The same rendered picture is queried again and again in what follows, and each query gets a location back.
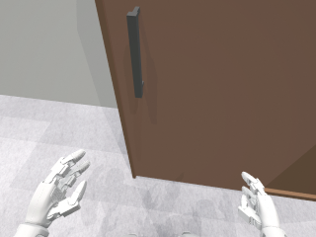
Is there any wardrobe door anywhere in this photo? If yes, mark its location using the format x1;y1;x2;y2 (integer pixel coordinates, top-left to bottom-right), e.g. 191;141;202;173
104;0;316;191
265;144;316;196

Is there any left robot hand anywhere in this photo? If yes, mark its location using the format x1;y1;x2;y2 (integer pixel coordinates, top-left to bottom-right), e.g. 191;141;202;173
25;148;91;229

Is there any right robot forearm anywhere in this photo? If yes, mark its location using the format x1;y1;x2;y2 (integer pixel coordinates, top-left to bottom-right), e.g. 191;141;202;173
260;226;287;237

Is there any left robot forearm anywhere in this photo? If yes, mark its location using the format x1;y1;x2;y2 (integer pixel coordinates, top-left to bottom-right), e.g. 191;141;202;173
13;222;49;237

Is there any right robot hand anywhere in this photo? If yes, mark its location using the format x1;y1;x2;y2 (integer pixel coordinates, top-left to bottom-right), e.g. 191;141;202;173
238;172;281;232

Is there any handle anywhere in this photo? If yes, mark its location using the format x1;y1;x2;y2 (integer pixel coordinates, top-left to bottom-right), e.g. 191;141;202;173
126;6;144;99

